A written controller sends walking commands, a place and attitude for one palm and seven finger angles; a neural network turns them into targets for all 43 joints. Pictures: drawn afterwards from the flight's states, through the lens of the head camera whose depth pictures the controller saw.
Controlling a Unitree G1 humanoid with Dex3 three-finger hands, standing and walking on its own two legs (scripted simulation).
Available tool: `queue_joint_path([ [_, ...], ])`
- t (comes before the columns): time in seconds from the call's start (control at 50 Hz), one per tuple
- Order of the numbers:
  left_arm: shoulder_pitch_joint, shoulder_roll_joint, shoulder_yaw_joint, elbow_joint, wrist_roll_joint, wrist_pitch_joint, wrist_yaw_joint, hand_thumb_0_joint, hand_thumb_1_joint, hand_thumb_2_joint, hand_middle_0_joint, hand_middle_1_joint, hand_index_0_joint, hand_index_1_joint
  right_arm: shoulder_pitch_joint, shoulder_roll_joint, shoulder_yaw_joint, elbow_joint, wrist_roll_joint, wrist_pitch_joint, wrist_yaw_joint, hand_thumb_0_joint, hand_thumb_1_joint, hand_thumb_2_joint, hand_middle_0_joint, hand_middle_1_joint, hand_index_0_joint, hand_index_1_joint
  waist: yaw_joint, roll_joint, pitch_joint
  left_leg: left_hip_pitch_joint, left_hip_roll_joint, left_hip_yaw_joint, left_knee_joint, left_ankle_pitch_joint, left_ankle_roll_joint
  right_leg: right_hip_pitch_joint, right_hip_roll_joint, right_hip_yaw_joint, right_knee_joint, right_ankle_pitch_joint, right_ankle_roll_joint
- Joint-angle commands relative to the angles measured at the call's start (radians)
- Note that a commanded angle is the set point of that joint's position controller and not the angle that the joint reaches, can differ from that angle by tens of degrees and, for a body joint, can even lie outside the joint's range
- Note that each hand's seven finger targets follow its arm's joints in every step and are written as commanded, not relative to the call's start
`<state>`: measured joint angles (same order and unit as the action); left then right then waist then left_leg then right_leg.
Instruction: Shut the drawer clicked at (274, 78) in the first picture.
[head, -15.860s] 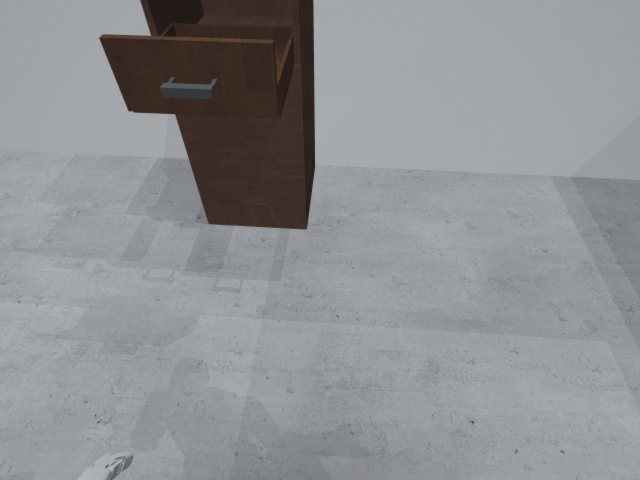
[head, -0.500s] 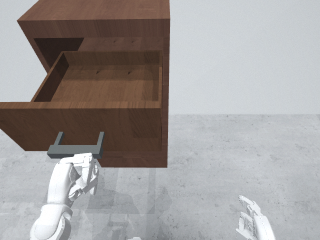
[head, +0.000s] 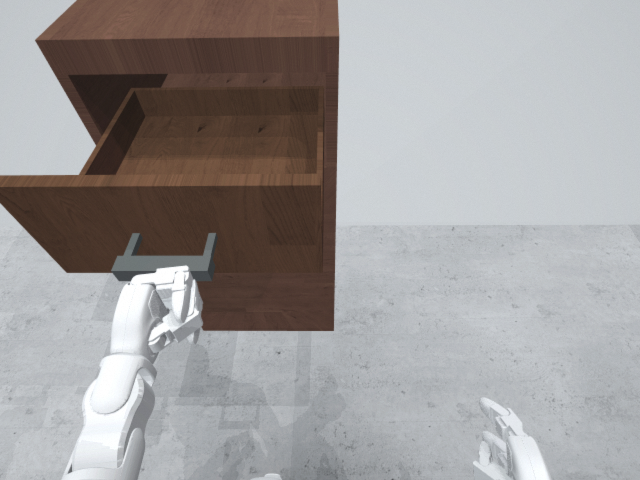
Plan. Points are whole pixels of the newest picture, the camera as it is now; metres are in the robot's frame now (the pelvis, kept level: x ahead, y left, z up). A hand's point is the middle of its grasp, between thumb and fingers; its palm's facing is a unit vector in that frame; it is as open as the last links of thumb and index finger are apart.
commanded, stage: push the drawer shut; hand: left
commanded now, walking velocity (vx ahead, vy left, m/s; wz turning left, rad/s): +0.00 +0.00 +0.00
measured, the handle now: (169, 254) +0.37 +0.21 +0.08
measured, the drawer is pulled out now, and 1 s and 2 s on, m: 0.25 0.13 0.01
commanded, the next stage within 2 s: none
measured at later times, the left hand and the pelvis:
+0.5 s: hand (203, 269) +0.36 +0.17 +0.06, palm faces +0.02 -1.00 -0.04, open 3.2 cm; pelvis -0.01 +0.01 +0.00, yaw -1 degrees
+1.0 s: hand (210, 236) +0.41 +0.17 +0.06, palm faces +0.05 -1.00 -0.02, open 3.3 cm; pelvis -0.01 +0.02 +0.00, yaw -1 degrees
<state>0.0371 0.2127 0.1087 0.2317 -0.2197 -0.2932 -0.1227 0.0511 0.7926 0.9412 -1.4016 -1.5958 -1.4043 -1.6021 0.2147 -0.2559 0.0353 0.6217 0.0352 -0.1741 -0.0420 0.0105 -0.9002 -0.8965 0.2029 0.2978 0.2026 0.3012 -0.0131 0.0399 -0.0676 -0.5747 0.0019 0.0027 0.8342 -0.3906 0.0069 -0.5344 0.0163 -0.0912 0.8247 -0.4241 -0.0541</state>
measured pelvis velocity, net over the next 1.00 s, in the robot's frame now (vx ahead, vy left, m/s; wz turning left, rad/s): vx -0.01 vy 0.02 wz -0.02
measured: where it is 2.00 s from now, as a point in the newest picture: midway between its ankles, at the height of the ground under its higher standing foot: outside the picture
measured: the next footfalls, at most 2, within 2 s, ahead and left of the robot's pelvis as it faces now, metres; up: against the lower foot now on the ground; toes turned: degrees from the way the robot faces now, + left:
none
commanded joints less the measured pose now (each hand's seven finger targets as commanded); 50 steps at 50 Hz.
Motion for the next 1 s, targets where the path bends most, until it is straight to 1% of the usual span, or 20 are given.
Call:
queue_joint_path([
  [0.0,-0.374,0.125,0.066,-0.212,-0.019,-0.084,0.026,0.000,0.900,0.900,-1.400,-1.600,-1.400,-1.600,-0.047,-0.118,-0.046,-0.133,0.007,-0.043,-0.010,0.000,-0.900,-0.900,0.200,0.300,0.200,0.300,-0.039,-0.025,-0.216,0.134,-0.010,-0.021,-0.108,0.150,0.023,0.072,-0.021,0.099,-0.163,0.216,0.048],
  [0.02,-0.402,0.138,0.069,-0.201,-0.013,-0.087,0.033,0.000,0.900,0.900,-1.400,-1.600,-1.400,-1.600,-0.043,-0.122,-0.045,-0.131,0.005,-0.041,-0.010,0.000,-0.900,-0.900,0.200,0.300,0.200,0.300,-0.045,-0.049,-0.209,0.123,-0.008,-0.025,-0.109,0.143,0.027,0.069,-0.020,0.099,-0.164,0.203,0.050],
  [0.1,-0.469,0.150,0.078,-0.147,0.000,-0.094,0.040,0.000,0.900,0.900,-1.400,-1.600,-1.400,-1.600,-0.041,-0.122,-0.045,-0.127,0.006,-0.031,-0.010,0.000,-0.900,-0.900,0.200,0.300,0.200,0.300,-0.039,-0.021,-0.214,0.128,-0.009,-0.026,-0.119,0.115,0.022,0.058,-0.018,0.100,-0.162,0.166,0.044],
  [0.16,-0.537,0.134,0.054,-0.117,0.007,-0.098,0.045,0.000,0.900,0.900,-1.400,-1.600,-1.400,-1.600,-0.033,-0.124,-0.044,-0.123,0.006,-0.021,-0.009,0.000,-0.900,-0.900,0.200,0.300,0.200,0.300,-0.053,-0.020,-0.226,0.142,-0.008,-0.028,-0.121,0.110,0.025,0.044,-0.015,0.096,-0.161,0.162,0.044],
  [0.2,-0.570,0.153,0.072,-0.097,0.003,-0.098,0.047,0.000,0.900,0.900,-1.400,-1.600,-1.400,-1.600,-0.027,-0.126,-0.046,-0.118,0.006,-0.017,-0.010,0.000,-0.900,-0.900,0.200,0.300,0.200,0.300,-0.050,-0.017,-0.248,0.141,-0.008,-0.027,-0.122,0.102,0.023,0.056,-0.015,0.099,-0.162,0.153,0.044],
  [0.22,-0.570,0.191,0.100,-0.068,0.010,-0.098,0.054,0.000,0.900,0.900,-1.400,-1.600,-1.400,-1.600,-0.022,-0.133,-0.047,-0.111,0.006,-0.011,-0.012,0.000,-0.900,-0.900,0.200,0.300,0.200,0.300,-0.051,-0.043,-0.244,0.128,-0.004,-0.029,-0.121,0.100,0.026,0.055,-0.013,0.100,-0.165,0.143,0.045],
  [0.24,-0.604,0.158,0.069,-0.060,0.009,-0.099,0.050,0.000,0.900,0.900,-1.400,-1.600,-1.400,-1.600,-0.020,-0.129,-0.044,-0.111,0.006,-0.007,-0.012,0.000,-0.900,-0.900,0.200,0.300,0.200,0.300,-0.056,-0.018,-0.249,0.133,-0.007,-0.026,-0.123,0.100,0.024,0.055,-0.015,0.101,-0.163,0.149,0.044],
  [0.32,-0.667,0.204,0.109,0.021,0.005,-0.098,0.047,0.000,0.900,0.900,-1.400,-1.600,-1.400,-1.600,-0.004,-0.135,-0.044,-0.099,0.008,0.002,-0.014,0.000,-0.900,-0.900,0.200,0.300,0.200,0.300,-0.057,-0.045,-0.243,0.117,-0.004,-0.034,-0.127,0.093,0.024,0.055,-0.010,0.098,-0.164,0.140,0.043],
  [0.34,-0.698,0.182,0.091,0.031,0.002,-0.099,0.043,0.000,0.900,0.900,-1.400,-1.600,-1.400,-1.600,-0.001,-0.133,-0.042,-0.099,0.008,0.005,-0.014,0.000,-0.900,-0.900,0.200,0.300,0.200,0.300,-0.060,-0.034,-0.252,0.121,-0.008,-0.032,-0.128,0.094,0.024,0.058,-0.011,0.099,-0.162,0.148,0.043],
  [0.36,-0.722,0.209,0.113,0.040,0.002,-0.102,0.044,0.000,0.900,0.900,-1.400,-1.600,-1.400,-1.600,0.004,-0.135,-0.045,-0.093,0.009,0.007,-0.015,0.000,-0.900,-0.900,0.200,0.300,0.200,0.300,-0.060,-0.023,-0.258,0.127,-0.006,-0.034,-0.126,0.099,0.022,0.053,-0.010,0.098,-0.158,0.153,0.041],
  [0.38,-0.729,0.197,0.107,0.047,0.000,-0.103,0.042,0.000,0.900,0.900,-1.400,-1.600,-1.400,-1.600,0.005,-0.133,-0.045,-0.095,0.008,0.009,-0.014,0.000,-0.900,-0.900,0.200,0.300,0.200,0.300,-0.057,-0.002,-0.272,0.134,-0.008,-0.030,-0.125,0.105,0.021,0.057,-0.010,0.100,-0.158,0.161,0.041],
  [0.48,-0.740,0.241,0.162,0.106,0.001,-0.115,0.040,0.000,0.900,0.900,-1.400,-1.600,-1.400,-1.600,0.035,-0.134,-0.050,-0.091,0.002,0.023,-0.006,0.000,-0.900,-0.900,0.200,0.300,0.200,0.300,-0.042,-0.020,-0.322,0.128,-0.010,-0.024,-0.119,0.165,0.020,0.106,-0.008,0.103,-0.146,0.239,0.040],
  [0.6,-0.804,0.239,0.164,0.178,0.004,-0.128,0.038,0.000,0.900,0.900,-1.400,-1.600,-1.400,-1.600,0.056,-0.138,-0.054,-0.084,0.000,0.040,0.000,0.000,-0.900,-0.900,0.200,0.300,0.200,0.300,-0.059,-0.031,-0.283,0.110,-0.007,-0.021,-0.117,0.156,0.022,0.074,-0.006,0.099,-0.148,0.238,0.041],
  [0.62,-0.817,0.272,0.183,0.193,0.011,-0.131,0.041,0.000,0.900,0.900,-1.400,-1.600,-1.400,-1.600,0.061,-0.143,-0.055,-0.081,0.000,0.045,-0.001,0.000,-0.900,-0.900,0.200,0.300,0.200,0.300,-0.061,-0.030,-0.275,0.102,-0.004,-0.022,-0.115,0.155,0.024,0.068,-0.005,0.099,-0.147,0.233,0.041],
  [0.68,-0.875,0.259,0.170,0.207,0.016,-0.141,0.040,0.000,0.900,0.900,-1.400,-1.600,-1.400,-1.600,0.069,-0.140,-0.055,-0.079,0.000,0.052,0.001,0.000,-0.900,-0.900,0.200,0.300,0.200,0.300,-0.067,0.000,-0.293,0.109,-0.007,-0.022,-0.114,0.146,0.022,0.060,-0.006,0.101,-0.143,0.226,0.040],
  [0.72,-0.896,0.283,0.184,0.226,0.023,-0.145,0.042,0.000,0.900,0.900,-1.400,-1.600,-1.400,-1.600,0.078,-0.145,-0.057,-0.072,-0.002,0.059,-0.001,0.000,-0.900,-0.900,0.200,0.300,0.200,0.300,-0.068,0.004,-0.305,0.115,-0.004,-0.027,-0.111,0.155,0.023,0.052,-0.004,0.097,-0.136,0.227,0.037],
  [0.76,-0.957,0.245,0.148,0.252,0.024,-0.146,0.043,0.000,0.900,0.900,-1.400,-1.600,-1.400,-1.600,0.084,-0.144,-0.056,-0.068,0.000,0.063,0.000,0.000,-0.900,-0.900,0.200,0.300,0.200,0.300,-0.088,0.000,-0.302,0.130,-0.002,-0.033,-0.111,0.145,0.022,0.018,-0.002,0.089,-0.135,0.213,0.037],
  [0.82,-1.008,0.288,0.181,0.289,0.026,-0.152,0.049,0.000,0.900,0.900,-1.400,-1.600,-1.400,-1.600,0.101,-0.153,-0.059,-0.057,-0.003,0.069,-0.002,0.000,-0.900,-0.900,0.200,0.300,0.200,0.300,-0.090,-0.017,-0.321,0.129,-0.001,-0.039,-0.105,0.142,0.024,0.014,0.002,0.088,-0.131,0.201,0.037],
  [0.9,-1.065,0.254,0.149,0.324,0.041,-0.165,0.052,0.000,0.900,0.900,-1.400,-1.600,-1.400,-1.600,0.115,-0.151,-0.061,-0.047,-0.006,0.074,0.003,0.000,-0.900,-0.900,0.200,0.300,0.200,0.300,-0.096,0.031,-0.361,0.177,0.003,-0.050,-0.096,0.181,0.015,-0.026,0.002,0.078,-0.113,0.220,0.033],
  [0.98,-1.136,0.258,0.148,0.402,0.053,-0.176,0.063,0.000,0.900,0.900,-1.400,-1.600,-1.400,-1.600,0.136,-0.156,-0.062,-0.034,-0.009,0.083,0.010,0.000,-0.900,-0.900,0.200,0.300,0.200,0.300,-0.116,-0.009,-0.343,0.148,0.004,-0.051,-0.087,0.155,0.021,-0.058,0.007,0.079,-0.112,0.195,0.036],
])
